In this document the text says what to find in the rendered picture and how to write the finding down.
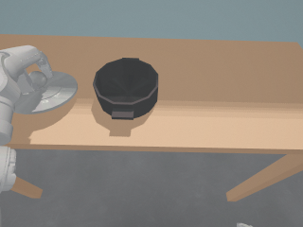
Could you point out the knob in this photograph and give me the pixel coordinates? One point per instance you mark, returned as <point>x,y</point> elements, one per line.
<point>38,78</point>

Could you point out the robot left hand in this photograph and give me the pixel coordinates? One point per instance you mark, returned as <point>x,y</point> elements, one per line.
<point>29,55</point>

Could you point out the table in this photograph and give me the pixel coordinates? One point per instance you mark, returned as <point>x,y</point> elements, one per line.
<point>214,96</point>

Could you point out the lid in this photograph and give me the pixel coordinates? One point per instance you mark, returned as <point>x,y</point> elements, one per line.
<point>57,92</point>

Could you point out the robot left forearm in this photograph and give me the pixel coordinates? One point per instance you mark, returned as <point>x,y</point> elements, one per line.
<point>11,67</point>

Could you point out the pot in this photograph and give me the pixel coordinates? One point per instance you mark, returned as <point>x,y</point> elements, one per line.
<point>126,88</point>

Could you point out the robot left upper arm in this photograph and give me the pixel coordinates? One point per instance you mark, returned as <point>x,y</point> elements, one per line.
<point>7,170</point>

